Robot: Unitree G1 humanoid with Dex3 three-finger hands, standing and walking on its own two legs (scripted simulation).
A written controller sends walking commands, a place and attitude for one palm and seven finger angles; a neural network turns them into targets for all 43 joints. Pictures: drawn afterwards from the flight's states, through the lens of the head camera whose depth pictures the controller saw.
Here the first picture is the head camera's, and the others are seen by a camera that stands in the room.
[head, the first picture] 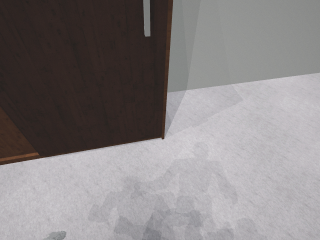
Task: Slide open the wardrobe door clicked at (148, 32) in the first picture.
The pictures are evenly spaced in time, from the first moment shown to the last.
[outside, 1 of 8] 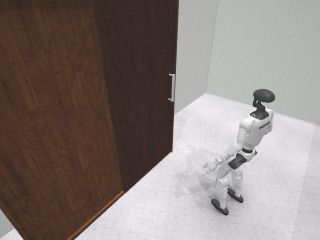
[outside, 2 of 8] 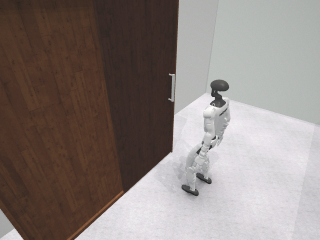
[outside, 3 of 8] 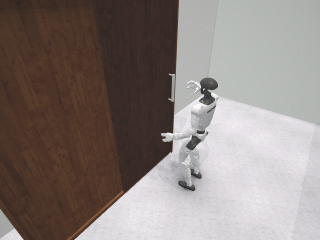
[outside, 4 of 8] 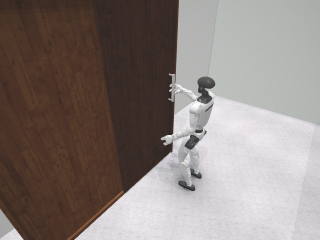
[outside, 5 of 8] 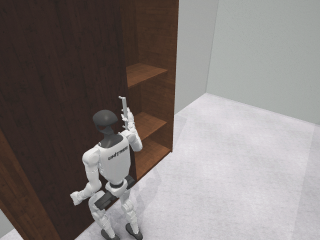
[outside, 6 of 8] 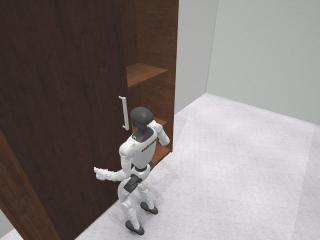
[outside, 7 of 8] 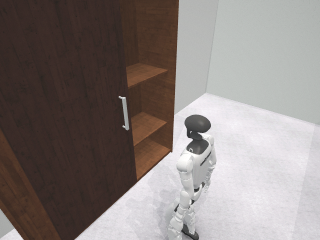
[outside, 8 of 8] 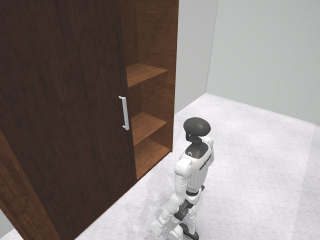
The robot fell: no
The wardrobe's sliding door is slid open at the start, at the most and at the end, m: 0.00 0.69 0.69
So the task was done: yes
